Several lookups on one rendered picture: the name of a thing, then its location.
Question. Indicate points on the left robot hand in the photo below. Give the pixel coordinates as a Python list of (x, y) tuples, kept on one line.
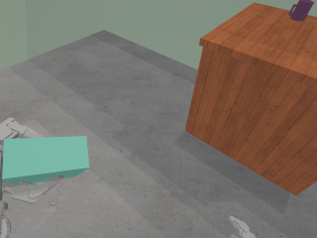
[(23, 191)]

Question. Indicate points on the table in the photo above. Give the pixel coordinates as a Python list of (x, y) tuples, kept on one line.
[(255, 94)]

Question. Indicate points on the right robot hand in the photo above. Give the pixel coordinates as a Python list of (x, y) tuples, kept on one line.
[(241, 227)]

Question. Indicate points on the robot left forearm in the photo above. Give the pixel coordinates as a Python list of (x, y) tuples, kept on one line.
[(5, 224)]

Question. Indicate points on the sponge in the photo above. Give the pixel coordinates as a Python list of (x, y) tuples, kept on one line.
[(38, 159)]

